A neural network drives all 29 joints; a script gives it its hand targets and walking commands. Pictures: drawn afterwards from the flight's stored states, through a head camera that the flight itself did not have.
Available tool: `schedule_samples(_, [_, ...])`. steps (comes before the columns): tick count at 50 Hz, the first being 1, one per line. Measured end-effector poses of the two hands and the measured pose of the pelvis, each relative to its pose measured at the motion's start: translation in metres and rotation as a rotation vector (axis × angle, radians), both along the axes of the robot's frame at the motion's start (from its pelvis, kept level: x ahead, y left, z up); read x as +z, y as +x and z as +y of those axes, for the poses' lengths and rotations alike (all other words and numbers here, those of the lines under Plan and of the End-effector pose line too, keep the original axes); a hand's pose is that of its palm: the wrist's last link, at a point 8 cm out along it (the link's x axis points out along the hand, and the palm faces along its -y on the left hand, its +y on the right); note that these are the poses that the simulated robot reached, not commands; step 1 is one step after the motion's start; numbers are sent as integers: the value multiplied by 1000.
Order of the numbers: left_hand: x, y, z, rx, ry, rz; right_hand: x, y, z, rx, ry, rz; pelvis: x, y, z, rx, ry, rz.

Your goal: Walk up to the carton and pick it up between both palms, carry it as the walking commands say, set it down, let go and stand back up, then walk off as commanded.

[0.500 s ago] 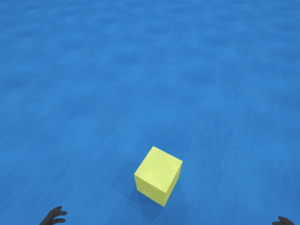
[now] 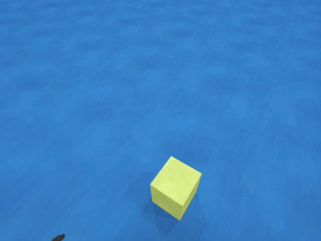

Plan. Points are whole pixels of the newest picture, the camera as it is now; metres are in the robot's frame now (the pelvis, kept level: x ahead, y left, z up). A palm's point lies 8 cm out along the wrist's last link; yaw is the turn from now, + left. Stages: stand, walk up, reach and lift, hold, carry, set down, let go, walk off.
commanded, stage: walk up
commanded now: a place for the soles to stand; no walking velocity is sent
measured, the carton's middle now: (175, 188) +0.53 -0.03 -0.65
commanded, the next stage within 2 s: none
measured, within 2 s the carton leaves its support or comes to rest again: neither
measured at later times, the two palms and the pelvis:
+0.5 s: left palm out of the picture +0.09 +0.51 -0.07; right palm (269, 240) +0.17 -0.24 -0.10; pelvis +0.05 +0.12 -0.03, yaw -7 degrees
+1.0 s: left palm (5, 167) +0.35 +0.53 -0.08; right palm out of the picture +0.15 -0.10 -0.11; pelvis +0.15 +0.23 -0.02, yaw -21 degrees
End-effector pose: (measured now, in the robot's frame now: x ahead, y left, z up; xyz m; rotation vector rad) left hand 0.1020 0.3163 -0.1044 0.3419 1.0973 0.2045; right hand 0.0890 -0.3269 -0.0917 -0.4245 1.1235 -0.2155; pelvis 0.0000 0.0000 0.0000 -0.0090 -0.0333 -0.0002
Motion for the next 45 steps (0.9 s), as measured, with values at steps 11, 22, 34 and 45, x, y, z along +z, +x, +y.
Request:
schedule_samples(11, [6,-16,23,10,74,32,3,23,3,17,7,-39,-2,9,10,-27,-6,10])
schedule_samples(22, [44,-39,159,-23,322,140,0,74,63,31,46,-133,-17,31,89,-96,-8,4])
schedule_samples(34, [19,136,192,-276,220,-2,2,-19,149,-229,-12,-47,-16,81,176,-234,-23,5])
schedule_samples(45, [31,247,200,-419,254,-115,-30,-8,203,-359,49,-8,-29,136,205,-353,-17,19])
